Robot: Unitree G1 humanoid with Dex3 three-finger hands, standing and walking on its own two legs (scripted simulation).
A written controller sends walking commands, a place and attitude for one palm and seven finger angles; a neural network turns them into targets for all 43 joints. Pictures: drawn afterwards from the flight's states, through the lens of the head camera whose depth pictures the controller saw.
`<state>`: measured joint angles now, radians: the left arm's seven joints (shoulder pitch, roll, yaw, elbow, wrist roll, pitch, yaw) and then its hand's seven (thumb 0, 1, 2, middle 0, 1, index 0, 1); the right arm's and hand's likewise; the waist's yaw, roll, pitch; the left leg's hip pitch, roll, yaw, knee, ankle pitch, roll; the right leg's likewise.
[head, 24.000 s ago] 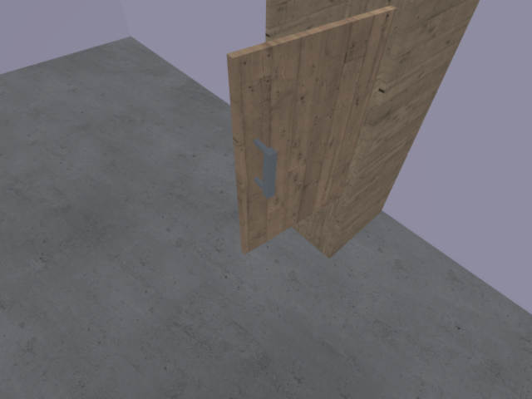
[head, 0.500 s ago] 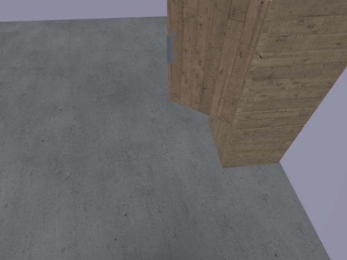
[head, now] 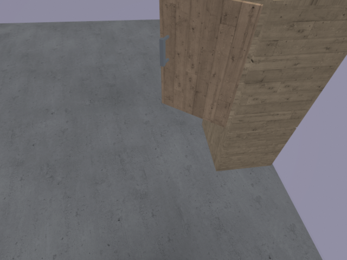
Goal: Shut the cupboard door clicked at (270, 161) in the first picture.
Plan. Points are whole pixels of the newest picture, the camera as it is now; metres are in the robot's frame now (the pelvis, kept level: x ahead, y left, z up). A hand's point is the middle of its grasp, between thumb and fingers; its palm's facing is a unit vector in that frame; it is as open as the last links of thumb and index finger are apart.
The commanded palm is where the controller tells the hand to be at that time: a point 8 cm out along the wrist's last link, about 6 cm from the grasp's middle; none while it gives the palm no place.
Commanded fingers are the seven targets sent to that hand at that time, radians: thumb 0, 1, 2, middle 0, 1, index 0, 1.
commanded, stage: look to check the result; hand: left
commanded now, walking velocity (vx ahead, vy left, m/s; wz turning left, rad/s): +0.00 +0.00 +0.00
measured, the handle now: (164, 50) +0.96 +0.07 +0.00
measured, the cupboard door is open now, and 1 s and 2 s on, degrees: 53 53 53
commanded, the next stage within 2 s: walk to a spot facing it in 0.52 s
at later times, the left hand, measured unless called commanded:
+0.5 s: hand out of the picture +0.00 +0.17 -0.18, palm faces +0.03 -0.98 -0.21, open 7.4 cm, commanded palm none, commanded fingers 0.00 0.90 0.90 -0.20 -0.30 -0.20 -0.30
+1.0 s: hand out of the picture +0.01 +0.20 -0.21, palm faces +0.17 -0.96 -0.22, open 7.4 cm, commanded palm none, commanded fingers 0.00 0.90 0.90 -0.20 -0.30 -0.20 -0.30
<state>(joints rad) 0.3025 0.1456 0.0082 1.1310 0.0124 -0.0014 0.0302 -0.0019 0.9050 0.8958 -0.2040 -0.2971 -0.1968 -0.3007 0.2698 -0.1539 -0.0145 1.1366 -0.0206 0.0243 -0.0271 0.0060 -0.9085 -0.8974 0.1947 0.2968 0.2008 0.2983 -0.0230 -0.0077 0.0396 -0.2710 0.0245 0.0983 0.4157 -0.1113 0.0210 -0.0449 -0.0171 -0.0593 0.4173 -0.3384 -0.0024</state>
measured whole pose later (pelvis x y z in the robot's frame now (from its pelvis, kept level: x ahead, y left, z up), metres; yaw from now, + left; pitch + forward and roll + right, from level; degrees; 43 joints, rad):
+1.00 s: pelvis +0.02 +0.01 -0.03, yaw +8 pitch -3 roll +0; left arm 0.28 0.19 0.06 1.01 0.02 0.04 0.03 0.00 0.90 0.90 -0.21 -0.30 -0.20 -0.30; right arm 0.25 -0.18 -0.05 1.01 -0.03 0.05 0.00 0.01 -0.91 -0.90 0.20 0.30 0.20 0.30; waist -0.03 -0.04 0.12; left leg -0.38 0.00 0.09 0.73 -0.29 0.06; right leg -0.20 -0.07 -0.13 0.92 -0.58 0.02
